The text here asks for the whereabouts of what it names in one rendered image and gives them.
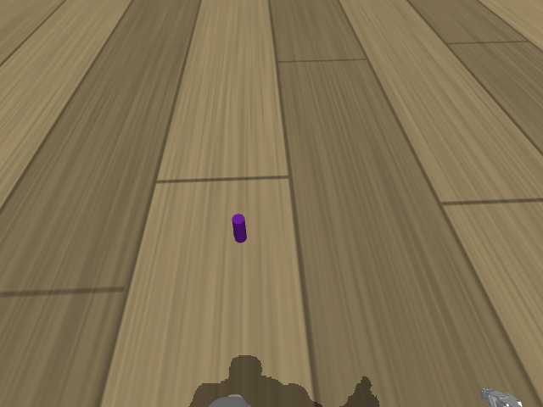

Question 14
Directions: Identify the right robot hand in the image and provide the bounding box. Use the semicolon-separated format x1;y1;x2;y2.
479;388;523;407

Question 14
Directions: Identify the can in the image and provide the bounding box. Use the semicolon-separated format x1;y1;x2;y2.
232;214;247;243

